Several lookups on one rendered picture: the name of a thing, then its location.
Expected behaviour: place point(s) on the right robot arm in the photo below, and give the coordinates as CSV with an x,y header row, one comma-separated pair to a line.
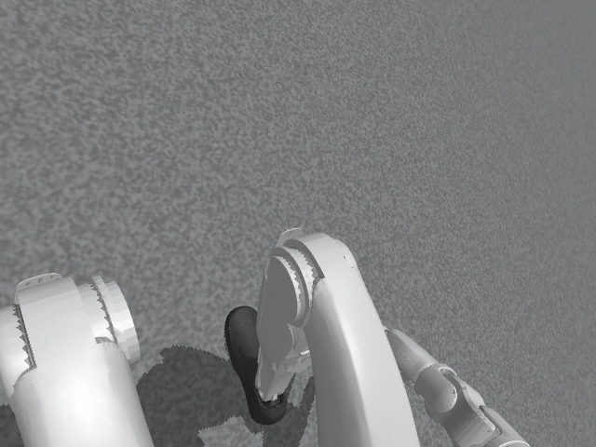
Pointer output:
x,y
461,410

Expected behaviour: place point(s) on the right robot hand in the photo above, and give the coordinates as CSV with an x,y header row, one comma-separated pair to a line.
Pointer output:
x,y
411,358

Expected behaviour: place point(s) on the right robot foot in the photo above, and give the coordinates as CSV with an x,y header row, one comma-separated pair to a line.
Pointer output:
x,y
243,346

